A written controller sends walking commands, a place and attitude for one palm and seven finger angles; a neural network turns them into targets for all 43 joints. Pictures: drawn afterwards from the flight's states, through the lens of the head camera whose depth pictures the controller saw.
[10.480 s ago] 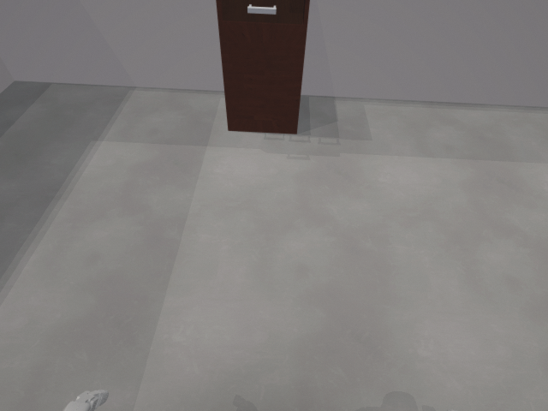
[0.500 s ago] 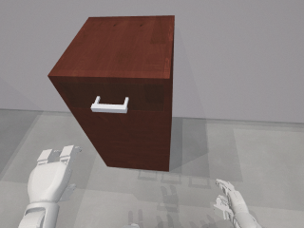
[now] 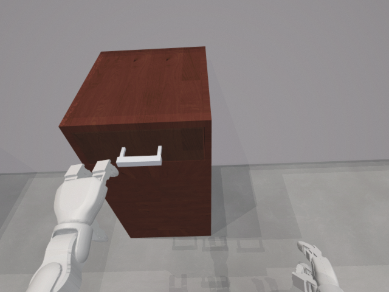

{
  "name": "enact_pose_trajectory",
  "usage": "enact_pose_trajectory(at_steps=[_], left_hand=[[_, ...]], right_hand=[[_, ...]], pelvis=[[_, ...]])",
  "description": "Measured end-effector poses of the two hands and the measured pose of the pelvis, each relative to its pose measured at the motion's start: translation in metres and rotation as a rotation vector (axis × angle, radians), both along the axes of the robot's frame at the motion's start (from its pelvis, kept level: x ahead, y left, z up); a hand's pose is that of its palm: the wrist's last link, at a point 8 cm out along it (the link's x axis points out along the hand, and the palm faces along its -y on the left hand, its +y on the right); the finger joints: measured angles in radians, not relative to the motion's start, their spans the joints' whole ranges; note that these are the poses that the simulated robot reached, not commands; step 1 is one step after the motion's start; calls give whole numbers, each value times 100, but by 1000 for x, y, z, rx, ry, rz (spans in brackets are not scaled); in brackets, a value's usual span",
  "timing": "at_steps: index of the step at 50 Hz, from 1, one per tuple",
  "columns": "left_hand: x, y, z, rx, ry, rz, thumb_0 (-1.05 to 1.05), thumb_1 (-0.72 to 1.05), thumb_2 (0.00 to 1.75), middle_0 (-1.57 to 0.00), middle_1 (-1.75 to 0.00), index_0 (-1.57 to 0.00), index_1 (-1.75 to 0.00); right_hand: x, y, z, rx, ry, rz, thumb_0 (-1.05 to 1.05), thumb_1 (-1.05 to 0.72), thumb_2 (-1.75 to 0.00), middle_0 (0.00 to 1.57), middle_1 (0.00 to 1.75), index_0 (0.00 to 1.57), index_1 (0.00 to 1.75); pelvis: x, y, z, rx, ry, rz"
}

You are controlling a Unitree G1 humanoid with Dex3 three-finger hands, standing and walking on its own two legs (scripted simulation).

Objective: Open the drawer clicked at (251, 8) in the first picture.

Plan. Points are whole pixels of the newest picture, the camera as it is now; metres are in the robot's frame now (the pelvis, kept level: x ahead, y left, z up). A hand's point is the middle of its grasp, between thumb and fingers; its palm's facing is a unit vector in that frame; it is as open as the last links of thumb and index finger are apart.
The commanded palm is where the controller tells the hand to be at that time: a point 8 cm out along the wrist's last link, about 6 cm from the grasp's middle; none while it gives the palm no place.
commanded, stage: raise the hand with hooked fingers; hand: left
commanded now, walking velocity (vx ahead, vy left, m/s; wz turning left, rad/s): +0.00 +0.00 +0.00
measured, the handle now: (140, 155) +0.49 +0.22 -0.05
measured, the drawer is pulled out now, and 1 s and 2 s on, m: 0.00 0.00 0.00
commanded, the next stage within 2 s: move the hooked fingers above the handle in 0.66 s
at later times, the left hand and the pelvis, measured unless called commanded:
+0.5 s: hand (74, 186) +0.29 +0.28 +0.08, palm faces +0.04 -0.09 -0.99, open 13.9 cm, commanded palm +0.26 +0.28 +0.14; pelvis -0.02 +0.03 +0.01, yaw +1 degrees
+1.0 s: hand (91, 182) +0.31 +0.25 +0.07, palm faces +0.02 -0.07 -1.00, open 13.8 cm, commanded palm +0.29 +0.26 +0.13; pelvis -0.01 +0.00 +0.01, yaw +1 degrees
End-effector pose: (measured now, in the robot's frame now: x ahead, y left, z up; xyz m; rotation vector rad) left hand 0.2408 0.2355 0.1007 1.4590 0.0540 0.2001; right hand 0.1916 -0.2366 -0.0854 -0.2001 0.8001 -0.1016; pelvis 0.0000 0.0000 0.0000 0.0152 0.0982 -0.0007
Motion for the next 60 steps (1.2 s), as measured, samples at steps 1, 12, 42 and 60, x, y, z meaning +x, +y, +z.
enact_pose_trajectory(at_steps=[1,12,42,60], left_hand=[[2,3,4,2,-7,1,0,-37,35,-32,-112,-31,-111],[25,36,32,9,27,22,0,-48,30,-32,-119,-32,-119],[26,28,34,18,42,-20,0,-49,30,-32,-120,-32,-120],[70,16,12,37,109,-22,0,-49,30,-32,-120,-32,-120]], right_hand=[[2,7,3,8,-10,9,1,-91,-90,20,30,20,30],[0,64,11,60,-1,93,1,-91,-90,20,30,20,30],[-33,33,-3,31,97,35,1,-91,-90,20,30,20,30],[-30,-7,-13,-12,140,-16,1,-91,-90,20,30,20,30]], pelvis=[[-1,2,1,-2,-7,1],[-10,23,9,-18,-55,21],[-15,17,13,-13,-50,23],[0,-7,6,-7,15,24]])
